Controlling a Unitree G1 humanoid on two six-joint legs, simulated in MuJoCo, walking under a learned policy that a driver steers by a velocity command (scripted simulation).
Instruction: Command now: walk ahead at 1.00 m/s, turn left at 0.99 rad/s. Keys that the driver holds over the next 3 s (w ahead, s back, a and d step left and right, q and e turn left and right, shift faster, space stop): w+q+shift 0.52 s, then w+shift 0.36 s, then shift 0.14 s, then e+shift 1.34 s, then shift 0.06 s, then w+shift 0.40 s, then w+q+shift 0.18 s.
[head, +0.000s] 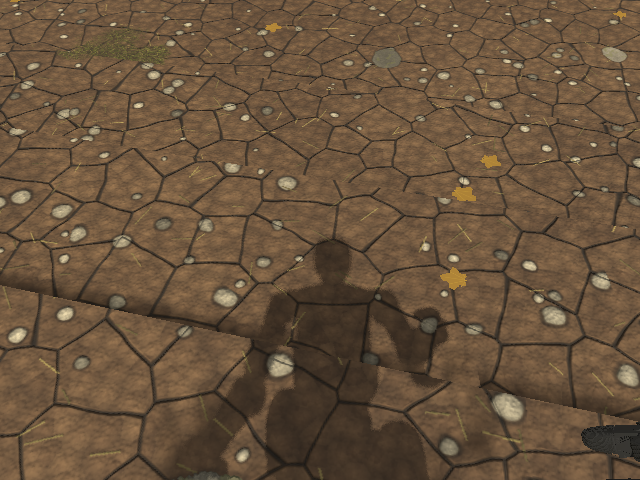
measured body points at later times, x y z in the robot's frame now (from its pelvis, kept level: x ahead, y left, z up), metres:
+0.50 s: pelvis +0.46 +0.05 -0.01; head +0.48 +0.06 +0.44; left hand +0.59 +0.36 -0.05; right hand +0.57 -0.23 -0.13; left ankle +0.30 +0.03 -0.73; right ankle +0.68 -0.04 -0.69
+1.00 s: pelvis +0.82 +0.28 -0.03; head +0.85 +0.30 +0.41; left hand +0.64 +0.50 -0.16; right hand +1.10 +0.18 -0.15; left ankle +0.78 +0.38 -0.74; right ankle +0.81 +0.07 -0.64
